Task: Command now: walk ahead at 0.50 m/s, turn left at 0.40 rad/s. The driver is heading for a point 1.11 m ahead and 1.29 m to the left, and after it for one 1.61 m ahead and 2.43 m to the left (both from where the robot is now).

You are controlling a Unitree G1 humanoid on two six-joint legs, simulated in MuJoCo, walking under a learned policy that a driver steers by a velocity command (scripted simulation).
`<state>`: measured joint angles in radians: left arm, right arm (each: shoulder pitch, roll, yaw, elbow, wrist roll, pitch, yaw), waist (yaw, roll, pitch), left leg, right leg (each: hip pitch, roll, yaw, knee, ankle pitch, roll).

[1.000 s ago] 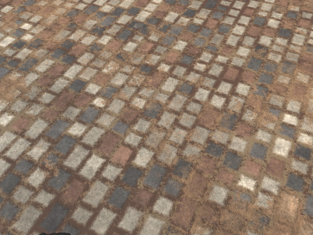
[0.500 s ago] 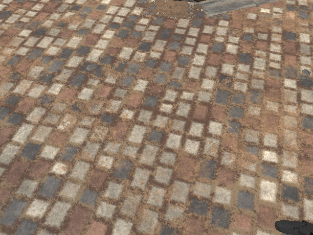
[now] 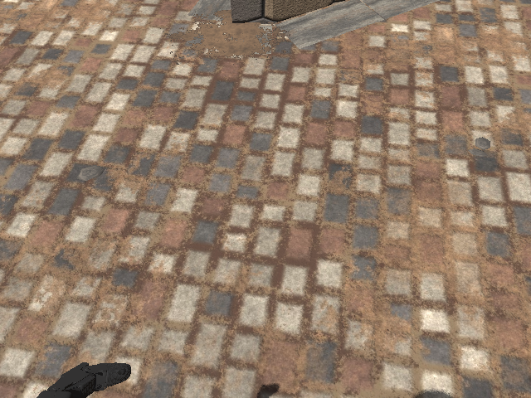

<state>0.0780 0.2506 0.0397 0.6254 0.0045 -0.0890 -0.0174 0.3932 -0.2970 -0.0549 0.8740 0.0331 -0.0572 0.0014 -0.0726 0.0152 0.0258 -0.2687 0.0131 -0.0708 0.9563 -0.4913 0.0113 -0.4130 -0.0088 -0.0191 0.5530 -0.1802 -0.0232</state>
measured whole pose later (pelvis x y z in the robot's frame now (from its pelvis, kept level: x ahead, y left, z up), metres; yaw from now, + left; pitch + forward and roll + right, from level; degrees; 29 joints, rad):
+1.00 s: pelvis +0.53 +0.15 +0.00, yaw +35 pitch +2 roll -2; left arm 0.07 0.27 0.05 0.69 0.00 -0.12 -0.02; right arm 0.37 -0.30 -0.07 0.74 0.03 -0.02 -0.02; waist -0.06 0.03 0.01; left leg -0.24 -0.08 -0.19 0.99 -0.51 0.04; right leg -0.43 0.04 0.00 0.53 -0.15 -0.02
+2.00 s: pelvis +0.89 +0.58 -0.01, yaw +71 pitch +2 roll -1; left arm 0.07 0.28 0.05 0.70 0.01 -0.11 -0.03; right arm 0.38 -0.31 -0.07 0.72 0.03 -0.02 -0.02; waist -0.06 0.02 0.01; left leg -0.23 -0.08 -0.19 0.98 -0.51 0.03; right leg -0.44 0.04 0.00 0.55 -0.15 -0.02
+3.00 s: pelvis +0.99 +1.12 -0.01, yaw +76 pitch +2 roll +1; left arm 0.08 0.29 0.04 0.74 -0.01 -0.07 -0.06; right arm 0.32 -0.30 -0.07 0.84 -0.01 -0.04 -0.02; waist -0.04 -0.01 0.03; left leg -0.03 0.01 0.08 0.66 -0.51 -0.02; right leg -0.53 0.02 -0.03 0.60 -0.12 -0.07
